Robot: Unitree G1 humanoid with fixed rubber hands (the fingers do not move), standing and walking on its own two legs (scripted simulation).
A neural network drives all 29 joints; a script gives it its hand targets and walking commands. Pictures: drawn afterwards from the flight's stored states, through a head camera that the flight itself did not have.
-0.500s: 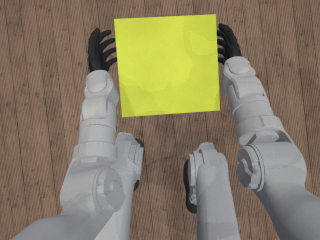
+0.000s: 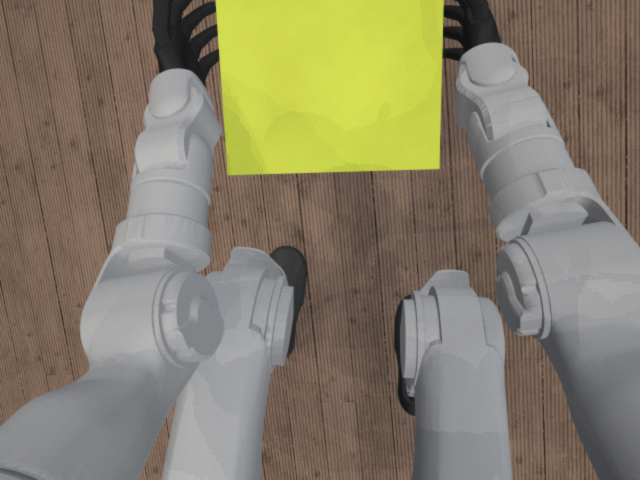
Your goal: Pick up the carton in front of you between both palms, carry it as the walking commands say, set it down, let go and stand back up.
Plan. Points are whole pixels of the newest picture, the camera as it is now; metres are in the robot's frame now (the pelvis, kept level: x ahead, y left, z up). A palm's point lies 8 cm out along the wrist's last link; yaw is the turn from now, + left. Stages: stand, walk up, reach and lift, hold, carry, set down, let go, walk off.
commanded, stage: set down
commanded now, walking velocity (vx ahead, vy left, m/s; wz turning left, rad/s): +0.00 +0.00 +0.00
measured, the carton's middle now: (326, 90) +0.51 +0.06 -0.25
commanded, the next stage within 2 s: none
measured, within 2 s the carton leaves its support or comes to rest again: rests again in 0.58 s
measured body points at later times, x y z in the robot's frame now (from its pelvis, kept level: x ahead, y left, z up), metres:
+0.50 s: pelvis +0.00 +0.01 -0.01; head +0.36 -0.03 +0.26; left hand +0.52 +0.21 -0.15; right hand +0.55 -0.09 -0.19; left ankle +0.14 +0.14 -0.36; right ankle +0.08 -0.10 -0.36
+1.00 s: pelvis +0.00 +0.01 -0.01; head +0.36 -0.04 +0.25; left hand +0.49 +0.23 -0.19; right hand +0.53 -0.12 -0.23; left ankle +0.14 +0.14 -0.36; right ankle +0.08 -0.10 -0.36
